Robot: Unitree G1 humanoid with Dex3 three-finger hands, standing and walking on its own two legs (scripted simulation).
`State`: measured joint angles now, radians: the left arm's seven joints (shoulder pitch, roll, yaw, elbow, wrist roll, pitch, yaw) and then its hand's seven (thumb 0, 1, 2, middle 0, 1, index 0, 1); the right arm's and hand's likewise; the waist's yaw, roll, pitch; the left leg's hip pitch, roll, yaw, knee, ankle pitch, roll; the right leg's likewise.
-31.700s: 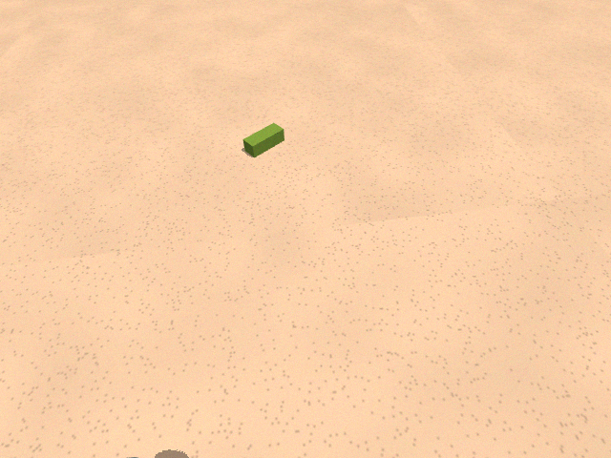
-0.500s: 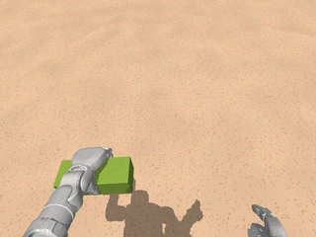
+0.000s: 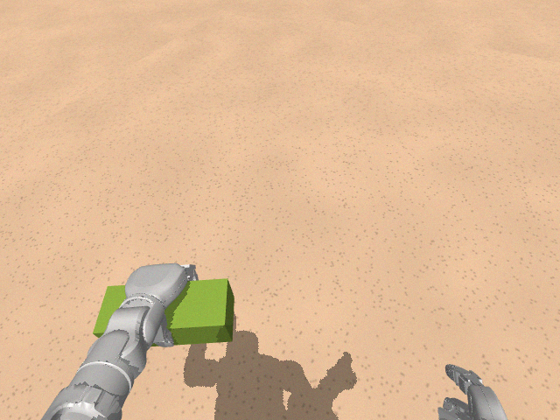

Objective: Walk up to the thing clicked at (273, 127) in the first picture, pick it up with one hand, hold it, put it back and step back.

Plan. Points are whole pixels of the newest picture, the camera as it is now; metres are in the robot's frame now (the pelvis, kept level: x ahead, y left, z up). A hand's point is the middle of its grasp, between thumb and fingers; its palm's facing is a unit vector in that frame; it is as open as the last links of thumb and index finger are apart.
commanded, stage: crouch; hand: left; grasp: from above
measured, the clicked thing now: (169, 313) +0.30 +0.22 -0.09
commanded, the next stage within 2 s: lower in 1.70 s
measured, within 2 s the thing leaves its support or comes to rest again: neither
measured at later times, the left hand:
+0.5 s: hand (193, 325) +0.34 +0.24 -0.28, palm faces -0.41 +0.03 -0.91, open 11.1 cm
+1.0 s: hand (210, 344) +0.36 +0.25 -0.48, palm faces -0.45 -0.01 -0.90, open 11.1 cm
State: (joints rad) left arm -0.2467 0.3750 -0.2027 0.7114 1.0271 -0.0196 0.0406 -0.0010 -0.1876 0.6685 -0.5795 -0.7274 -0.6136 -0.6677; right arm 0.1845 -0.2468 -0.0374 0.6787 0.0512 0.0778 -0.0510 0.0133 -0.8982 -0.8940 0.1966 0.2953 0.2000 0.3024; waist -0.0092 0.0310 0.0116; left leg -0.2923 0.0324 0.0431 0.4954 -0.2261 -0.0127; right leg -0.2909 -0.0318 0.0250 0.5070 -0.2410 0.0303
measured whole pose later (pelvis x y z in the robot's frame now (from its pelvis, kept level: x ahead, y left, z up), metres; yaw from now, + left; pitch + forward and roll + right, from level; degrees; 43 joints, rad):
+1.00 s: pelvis -0.06 +0.00 -0.32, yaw -1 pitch +38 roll -5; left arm -0.77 0.53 0.05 1.28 1.24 -0.14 0.43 0.00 -0.20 0.68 -0.58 -0.73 -0.61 -0.67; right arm 0.15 -0.24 -0.04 0.76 -0.11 -0.08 0.06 0.01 -0.90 -0.89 0.20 0.29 0.20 0.30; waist -0.17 0.02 -0.17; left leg -2.00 0.03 -0.08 2.00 -0.66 -0.02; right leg -1.93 -0.02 -0.01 1.96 -0.69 0.04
